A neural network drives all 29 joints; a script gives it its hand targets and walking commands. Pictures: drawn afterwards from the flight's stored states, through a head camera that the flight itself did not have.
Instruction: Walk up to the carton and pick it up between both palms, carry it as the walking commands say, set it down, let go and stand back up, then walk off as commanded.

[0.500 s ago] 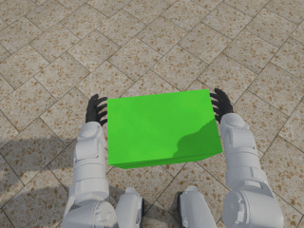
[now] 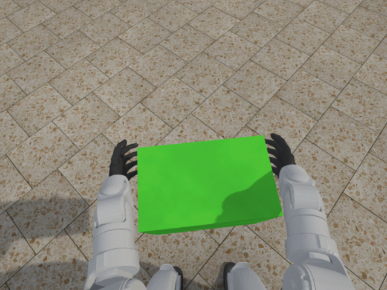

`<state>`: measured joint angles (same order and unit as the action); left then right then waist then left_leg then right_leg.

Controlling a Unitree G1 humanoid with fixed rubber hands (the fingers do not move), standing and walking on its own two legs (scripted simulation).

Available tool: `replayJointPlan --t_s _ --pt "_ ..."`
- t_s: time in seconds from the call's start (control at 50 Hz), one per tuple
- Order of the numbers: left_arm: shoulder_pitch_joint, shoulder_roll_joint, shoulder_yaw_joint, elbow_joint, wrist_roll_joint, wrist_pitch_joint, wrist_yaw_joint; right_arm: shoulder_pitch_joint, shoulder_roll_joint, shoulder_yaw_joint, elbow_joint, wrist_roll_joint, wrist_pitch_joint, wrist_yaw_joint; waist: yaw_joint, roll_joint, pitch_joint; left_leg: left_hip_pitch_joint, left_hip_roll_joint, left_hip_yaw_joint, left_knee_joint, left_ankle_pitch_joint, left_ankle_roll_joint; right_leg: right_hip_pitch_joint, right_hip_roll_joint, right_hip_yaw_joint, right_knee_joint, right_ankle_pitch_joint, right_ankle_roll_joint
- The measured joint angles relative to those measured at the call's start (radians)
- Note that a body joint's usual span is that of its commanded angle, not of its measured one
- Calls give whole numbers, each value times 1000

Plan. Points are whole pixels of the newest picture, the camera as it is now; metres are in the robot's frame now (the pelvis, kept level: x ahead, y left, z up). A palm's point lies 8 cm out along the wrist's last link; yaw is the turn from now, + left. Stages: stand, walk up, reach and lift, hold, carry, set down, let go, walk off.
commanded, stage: reach and lift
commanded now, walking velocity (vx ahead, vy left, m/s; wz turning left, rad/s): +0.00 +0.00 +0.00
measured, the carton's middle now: (204, 191) +0.35 +0.00 -0.11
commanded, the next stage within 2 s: none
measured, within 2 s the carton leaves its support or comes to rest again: neither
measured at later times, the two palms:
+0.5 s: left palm (107, 173) +0.34 +0.18 +0.04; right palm (300, 164) +0.36 -0.18 +0.03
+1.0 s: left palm (89, 168) +0.32 +0.18 +0.10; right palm (312, 159) +0.34 -0.17 +0.10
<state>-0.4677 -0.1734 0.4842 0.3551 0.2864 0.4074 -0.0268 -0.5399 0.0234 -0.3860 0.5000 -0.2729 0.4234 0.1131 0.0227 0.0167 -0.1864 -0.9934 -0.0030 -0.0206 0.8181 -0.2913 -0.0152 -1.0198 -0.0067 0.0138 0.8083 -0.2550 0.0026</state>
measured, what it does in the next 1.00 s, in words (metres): rises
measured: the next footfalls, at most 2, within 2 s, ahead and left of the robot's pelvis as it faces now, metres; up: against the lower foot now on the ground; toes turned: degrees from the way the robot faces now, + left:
none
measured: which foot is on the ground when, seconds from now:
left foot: down 0.00-1.00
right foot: down 0.00-1.00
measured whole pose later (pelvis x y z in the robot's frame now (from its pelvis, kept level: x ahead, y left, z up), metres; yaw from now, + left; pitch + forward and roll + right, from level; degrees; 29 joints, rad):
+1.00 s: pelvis +0.03 +0.00 +0.06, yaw -1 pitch -2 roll +0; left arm -0.27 -0.15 0.37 0.23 0.32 0.63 -0.04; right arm -0.32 0.10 -0.29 0.32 -0.31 0.63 0.08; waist 0.02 0.01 -0.02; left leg -0.11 0.01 -0.02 0.31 -0.16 -0.02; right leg -0.15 0.00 0.02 0.32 -0.14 0.00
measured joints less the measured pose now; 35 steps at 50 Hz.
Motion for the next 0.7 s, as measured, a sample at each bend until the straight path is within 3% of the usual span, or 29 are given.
replayJointPlan --t_s 0.34,0.7 --pt "68 -4 -24 -35 44 46 -37 64 13 22 -24 -15 32 3 -3 -7 69 300 6 8 -210 67 0 292 3 7 -199 63 -1" --pt "146 6 -60 -69 53 122 -37 158 47 67 -83 -27 103 -18 0 0 128 629 11 5 -389 108 -2 619 6 4 -371 99 -4"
